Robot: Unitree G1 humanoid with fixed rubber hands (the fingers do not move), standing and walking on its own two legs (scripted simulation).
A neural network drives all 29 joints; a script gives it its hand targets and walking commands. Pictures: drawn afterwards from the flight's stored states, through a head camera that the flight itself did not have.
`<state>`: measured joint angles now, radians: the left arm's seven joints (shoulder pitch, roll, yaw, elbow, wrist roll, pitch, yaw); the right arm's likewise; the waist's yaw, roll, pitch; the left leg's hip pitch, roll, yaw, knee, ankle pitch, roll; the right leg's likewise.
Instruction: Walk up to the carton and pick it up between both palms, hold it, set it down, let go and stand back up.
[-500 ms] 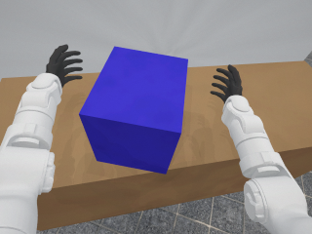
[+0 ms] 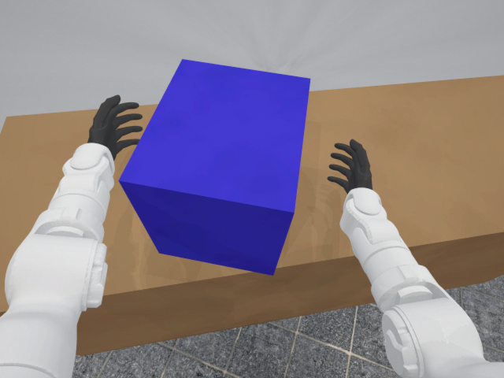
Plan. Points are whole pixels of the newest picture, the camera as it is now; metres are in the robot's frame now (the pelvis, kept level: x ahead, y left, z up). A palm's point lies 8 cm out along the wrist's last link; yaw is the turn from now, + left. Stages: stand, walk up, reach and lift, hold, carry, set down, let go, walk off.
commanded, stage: reach and lift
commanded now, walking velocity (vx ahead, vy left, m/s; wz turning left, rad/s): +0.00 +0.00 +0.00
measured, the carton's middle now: (229, 171) +0.47 +0.01 -0.01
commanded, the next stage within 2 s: none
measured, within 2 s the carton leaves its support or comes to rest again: neither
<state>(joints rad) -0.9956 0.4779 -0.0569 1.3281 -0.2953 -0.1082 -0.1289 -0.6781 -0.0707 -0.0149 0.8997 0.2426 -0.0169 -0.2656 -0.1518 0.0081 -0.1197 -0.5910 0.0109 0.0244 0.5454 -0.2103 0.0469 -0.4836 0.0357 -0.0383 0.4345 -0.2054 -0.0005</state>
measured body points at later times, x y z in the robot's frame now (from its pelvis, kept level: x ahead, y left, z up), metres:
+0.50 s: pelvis -0.02 +0.02 -0.03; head +0.09 +0.07 +0.41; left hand +0.48 +0.19 +0.00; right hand +0.39 -0.18 +0.00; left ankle +0.02 +0.08 -0.73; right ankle -0.01 -0.12 -0.73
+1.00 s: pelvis -0.02 +0.03 -0.03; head +0.08 +0.08 +0.41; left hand +0.48 +0.17 +0.02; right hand +0.40 -0.16 +0.01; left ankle +0.02 +0.08 -0.73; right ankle -0.01 -0.12 -0.73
